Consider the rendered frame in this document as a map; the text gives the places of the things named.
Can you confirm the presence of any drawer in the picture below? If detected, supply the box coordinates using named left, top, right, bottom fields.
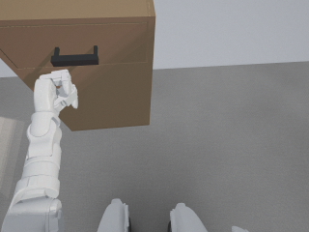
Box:
left=0, top=21, right=147, bottom=69

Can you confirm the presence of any right robot shin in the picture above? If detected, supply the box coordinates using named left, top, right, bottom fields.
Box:
left=176, top=203, right=185, bottom=208

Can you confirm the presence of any handle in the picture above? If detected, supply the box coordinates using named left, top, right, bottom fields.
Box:
left=50, top=45, right=99, bottom=68

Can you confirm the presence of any robot left forearm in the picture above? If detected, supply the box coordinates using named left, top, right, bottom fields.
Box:
left=1, top=111, right=62, bottom=232

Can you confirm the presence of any left robot hand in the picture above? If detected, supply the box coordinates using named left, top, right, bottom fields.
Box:
left=34, top=69, right=78, bottom=116

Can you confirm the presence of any left robot upper arm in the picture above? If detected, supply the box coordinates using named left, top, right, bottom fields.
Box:
left=4, top=197, right=65, bottom=232

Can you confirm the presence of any cabinet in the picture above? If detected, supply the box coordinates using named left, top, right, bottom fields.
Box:
left=0, top=0, right=156, bottom=131

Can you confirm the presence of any robot right thigh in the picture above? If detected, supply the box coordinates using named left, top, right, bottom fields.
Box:
left=170, top=206, right=208, bottom=232

